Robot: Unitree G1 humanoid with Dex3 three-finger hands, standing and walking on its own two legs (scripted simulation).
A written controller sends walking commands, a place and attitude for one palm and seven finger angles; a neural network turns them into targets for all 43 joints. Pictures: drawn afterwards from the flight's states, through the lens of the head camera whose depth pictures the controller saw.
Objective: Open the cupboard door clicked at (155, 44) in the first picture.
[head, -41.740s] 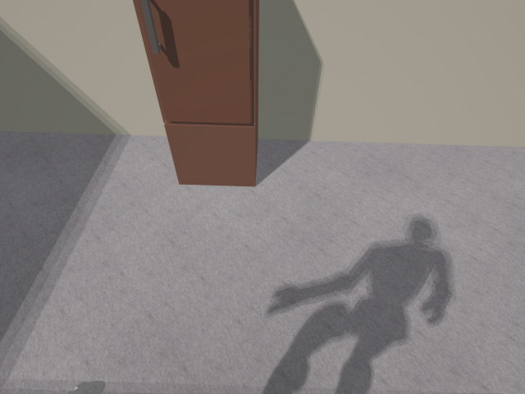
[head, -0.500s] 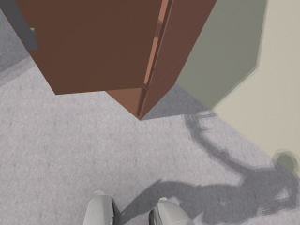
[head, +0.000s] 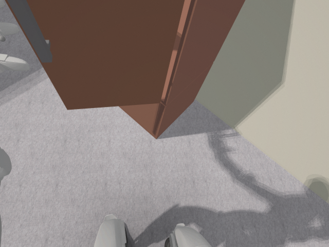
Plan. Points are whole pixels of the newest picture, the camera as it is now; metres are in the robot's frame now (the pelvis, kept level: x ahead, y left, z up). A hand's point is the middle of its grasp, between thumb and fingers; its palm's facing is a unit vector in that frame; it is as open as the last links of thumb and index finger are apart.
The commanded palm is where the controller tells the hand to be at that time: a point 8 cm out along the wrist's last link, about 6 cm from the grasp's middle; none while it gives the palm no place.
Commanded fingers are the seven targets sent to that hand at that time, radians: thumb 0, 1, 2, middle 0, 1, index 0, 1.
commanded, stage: slide the fingers in behind the handle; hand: left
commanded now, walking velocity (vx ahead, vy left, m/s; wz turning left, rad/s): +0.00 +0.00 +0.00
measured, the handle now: (32, 21) +0.59 +0.24 +0.12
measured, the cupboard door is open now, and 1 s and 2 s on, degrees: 51 51 50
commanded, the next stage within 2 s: close the thumb around the handle in 1.16 s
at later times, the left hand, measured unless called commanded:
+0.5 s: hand (23, 37) +0.53 +0.25 +0.13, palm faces +0.08 -1.00 +0.00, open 14.0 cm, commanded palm +0.52 +0.28 +0.12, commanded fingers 0.00 -0.50 0.30 -0.30 -1.20 -0.30 -1.20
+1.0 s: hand (35, 37) +0.54 +0.23 +0.13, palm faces +0.09 -1.00 +0.01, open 13.9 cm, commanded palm +0.52 +0.26 +0.12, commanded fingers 0.00 -0.50 0.30 -0.30 -1.20 -0.30 -1.20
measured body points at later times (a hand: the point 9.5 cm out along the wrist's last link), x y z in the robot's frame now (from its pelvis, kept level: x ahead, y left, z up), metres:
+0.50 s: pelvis +0.00 -0.01 +0.00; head +0.13 +0.02 +0.43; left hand +0.52 +0.30 +0.13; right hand -0.04 -0.28 -0.10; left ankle +0.06 +0.11 -0.67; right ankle -0.04 -0.14 -0.67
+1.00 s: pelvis +0.00 -0.01 +0.00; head +0.13 +0.02 +0.43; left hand +0.53 +0.28 +0.13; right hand -0.03 -0.28 -0.10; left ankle +0.06 +0.11 -0.67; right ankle -0.04 -0.14 -0.67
